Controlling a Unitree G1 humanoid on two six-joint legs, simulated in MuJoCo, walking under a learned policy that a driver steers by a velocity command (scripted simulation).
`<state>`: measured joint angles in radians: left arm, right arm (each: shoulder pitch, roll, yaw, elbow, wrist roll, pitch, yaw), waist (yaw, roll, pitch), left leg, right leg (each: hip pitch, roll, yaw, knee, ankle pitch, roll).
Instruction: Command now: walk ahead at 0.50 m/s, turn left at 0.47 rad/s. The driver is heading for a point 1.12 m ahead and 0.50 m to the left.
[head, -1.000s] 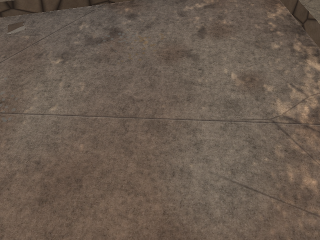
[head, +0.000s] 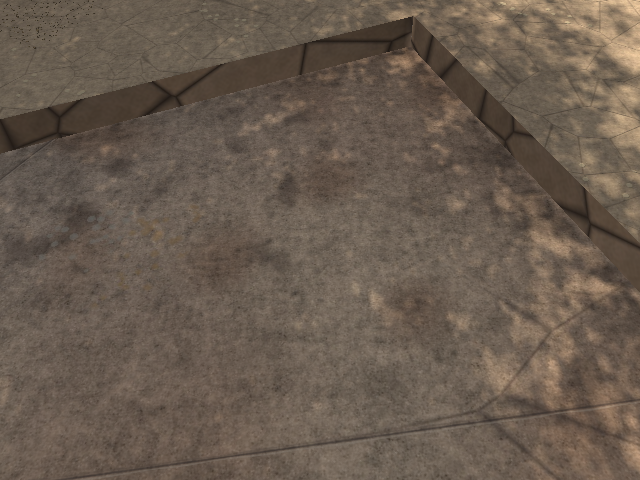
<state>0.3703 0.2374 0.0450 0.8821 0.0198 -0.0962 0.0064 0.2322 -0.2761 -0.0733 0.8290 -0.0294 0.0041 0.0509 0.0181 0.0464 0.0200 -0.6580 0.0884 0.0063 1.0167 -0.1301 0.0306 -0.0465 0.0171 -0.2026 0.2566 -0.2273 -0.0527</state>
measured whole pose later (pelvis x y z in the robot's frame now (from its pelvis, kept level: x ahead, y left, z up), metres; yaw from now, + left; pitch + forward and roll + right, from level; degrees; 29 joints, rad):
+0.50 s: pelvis +0.26 +0.07 +0.00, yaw +18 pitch +1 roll +0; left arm 0.14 0.26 0.04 0.74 0.05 -0.03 -0.02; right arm 0.35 -0.27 -0.07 0.84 0.00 -0.04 0.01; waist -0.03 -0.03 0.05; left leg -0.15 -0.14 -0.04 0.33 -0.19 0.14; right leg -0.64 -0.13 0.04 1.01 -0.22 0.05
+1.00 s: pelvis +0.54 +0.12 +0.00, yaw +36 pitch +1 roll -1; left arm 0.30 0.26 0.04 0.78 0.02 -0.08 0.00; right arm 0.23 -0.32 -0.07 0.74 -0.04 0.00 0.05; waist 0.01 0.06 0.03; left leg -0.57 0.01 -0.04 1.12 -0.27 0.05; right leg -0.17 0.01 -0.13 0.35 -0.20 -0.04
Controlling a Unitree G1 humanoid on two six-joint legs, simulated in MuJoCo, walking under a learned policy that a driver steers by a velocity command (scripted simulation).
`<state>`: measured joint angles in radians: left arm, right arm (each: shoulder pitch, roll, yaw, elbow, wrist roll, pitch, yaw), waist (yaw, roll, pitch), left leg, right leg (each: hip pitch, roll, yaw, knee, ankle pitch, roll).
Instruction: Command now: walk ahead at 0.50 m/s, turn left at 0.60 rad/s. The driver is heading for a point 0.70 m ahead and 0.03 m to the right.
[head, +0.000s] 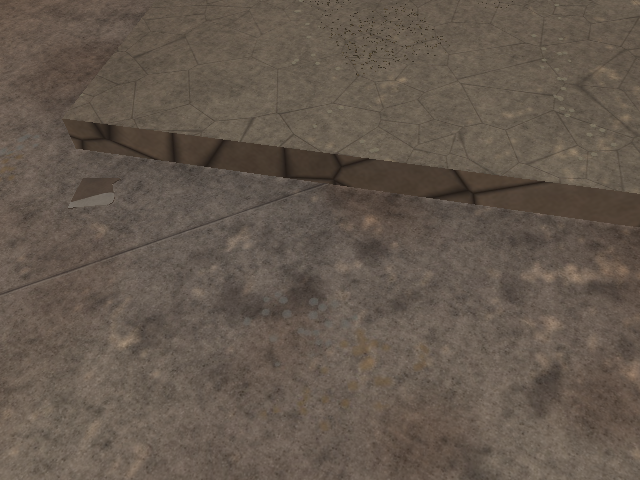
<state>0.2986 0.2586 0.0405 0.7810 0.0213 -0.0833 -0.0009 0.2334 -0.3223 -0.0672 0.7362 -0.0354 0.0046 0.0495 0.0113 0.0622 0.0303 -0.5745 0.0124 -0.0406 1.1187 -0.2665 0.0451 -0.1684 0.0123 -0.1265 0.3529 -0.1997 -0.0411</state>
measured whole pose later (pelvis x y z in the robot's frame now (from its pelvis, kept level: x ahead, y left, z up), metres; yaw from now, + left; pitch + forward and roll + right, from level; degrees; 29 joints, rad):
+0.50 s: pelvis +0.26 +0.07 +0.00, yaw +9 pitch +0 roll +0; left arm 0.27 0.26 0.04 0.82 0.03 -0.03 -0.03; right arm 0.30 -0.25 -0.04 0.84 -0.02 -0.06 0.01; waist 0.01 -0.03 0.04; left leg -0.17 -0.08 0.05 0.34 -0.18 0.10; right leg -0.52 -0.10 -0.01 1.07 -0.30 -0.02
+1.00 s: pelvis +0.54 +0.04 -0.01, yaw -5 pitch +0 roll +0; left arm 0.22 0.27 0.06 0.83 0.00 -0.03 -0.01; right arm 0.23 -0.25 -0.02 0.83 -0.03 -0.06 -0.01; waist -0.01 0.02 0.08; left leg -0.46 0.05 0.00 1.20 -0.36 0.01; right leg -0.28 0.11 -0.05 0.45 -0.17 -0.12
